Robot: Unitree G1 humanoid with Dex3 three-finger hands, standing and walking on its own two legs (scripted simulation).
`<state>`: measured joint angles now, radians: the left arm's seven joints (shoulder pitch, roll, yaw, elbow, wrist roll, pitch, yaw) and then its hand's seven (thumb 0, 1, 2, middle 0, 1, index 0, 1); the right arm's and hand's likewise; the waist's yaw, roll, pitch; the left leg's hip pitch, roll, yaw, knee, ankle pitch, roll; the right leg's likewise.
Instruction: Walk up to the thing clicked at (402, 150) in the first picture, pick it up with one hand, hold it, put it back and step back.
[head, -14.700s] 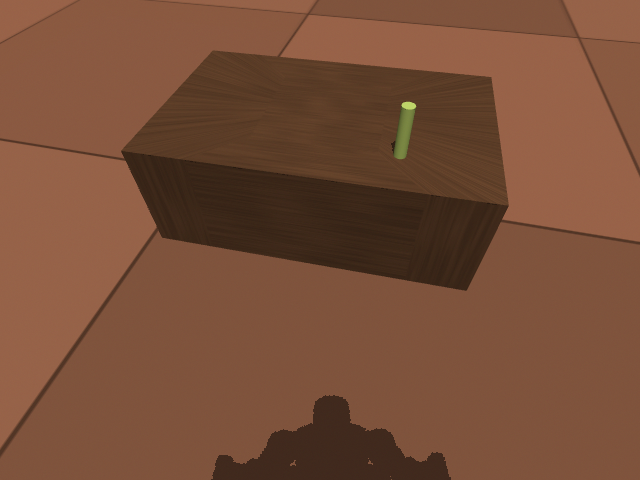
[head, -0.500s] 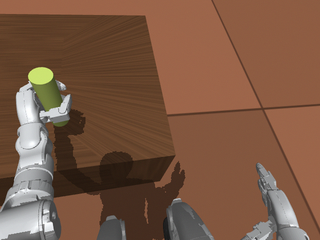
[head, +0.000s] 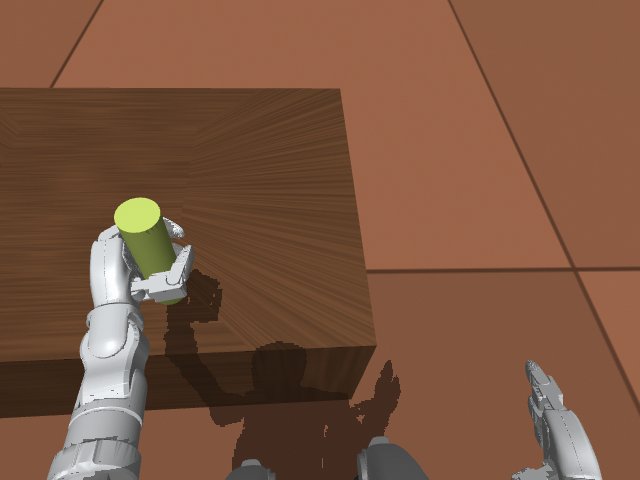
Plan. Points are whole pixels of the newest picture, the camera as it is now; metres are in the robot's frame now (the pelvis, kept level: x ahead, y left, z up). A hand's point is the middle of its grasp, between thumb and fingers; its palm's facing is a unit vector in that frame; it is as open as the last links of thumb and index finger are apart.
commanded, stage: lift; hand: left
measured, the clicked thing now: (156, 258) +0.38 +0.19 +0.05
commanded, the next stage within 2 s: hold in 0.36 s
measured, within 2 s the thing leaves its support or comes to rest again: neither
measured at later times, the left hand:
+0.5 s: hand (160, 270) +0.36 +0.17 +0.07, palm faces +0.15 -0.99 +0.00, open 5.9 cm
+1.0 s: hand (156, 273) +0.34 +0.17 +0.09, palm faces +0.15 -0.99 +0.00, open 5.9 cm
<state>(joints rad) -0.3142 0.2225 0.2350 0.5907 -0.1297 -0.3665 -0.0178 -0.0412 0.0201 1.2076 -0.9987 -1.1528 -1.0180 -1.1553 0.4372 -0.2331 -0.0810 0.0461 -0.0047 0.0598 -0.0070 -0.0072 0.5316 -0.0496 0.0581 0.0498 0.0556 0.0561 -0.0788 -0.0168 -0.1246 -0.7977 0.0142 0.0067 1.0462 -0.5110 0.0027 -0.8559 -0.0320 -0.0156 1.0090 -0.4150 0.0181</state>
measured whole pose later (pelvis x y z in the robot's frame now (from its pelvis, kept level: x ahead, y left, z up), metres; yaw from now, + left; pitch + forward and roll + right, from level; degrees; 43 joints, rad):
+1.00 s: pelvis +0.00 +0.00 +0.02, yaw +0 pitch +9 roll +0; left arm -0.11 0.16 0.15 0.32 -0.15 -0.24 0.02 -0.04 0.02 1.21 -1.00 -1.15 -1.02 -1.16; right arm 0.41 -0.22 -0.08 0.20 0.02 0.04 -0.04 -0.01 0.53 -0.05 0.06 0.05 0.05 0.06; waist -0.03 0.00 -0.10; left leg -0.59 0.00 0.02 0.90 -0.46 0.01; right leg -0.66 -0.04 0.00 0.88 -0.37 0.02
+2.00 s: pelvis +0.01 +0.01 +0.03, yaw +0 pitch +7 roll +0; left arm -0.13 0.16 0.14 0.31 -0.16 -0.20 0.02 -0.04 0.02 1.21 -1.00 -1.16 -1.01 -1.16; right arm 0.34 -0.22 -0.09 0.35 0.02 0.01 -0.05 -0.01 0.53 -0.05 0.06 0.05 0.05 0.06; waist -0.02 0.01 -0.09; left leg -0.52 0.00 0.02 0.83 -0.44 0.01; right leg -0.58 -0.04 -0.01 0.80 -0.36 0.03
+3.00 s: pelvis +0.01 +0.00 +0.04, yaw +0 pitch +7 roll +0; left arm -0.12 0.16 0.15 0.34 -0.16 -0.23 0.01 -0.04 0.02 1.20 -0.99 -1.16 -1.01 -1.17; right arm 0.33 -0.22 -0.09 0.35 0.02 0.00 -0.04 -0.01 0.53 -0.05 0.06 0.05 0.05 0.06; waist -0.02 0.00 -0.08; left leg -0.51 0.01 0.01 0.82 -0.44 0.00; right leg -0.57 -0.03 -0.02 0.80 -0.36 0.02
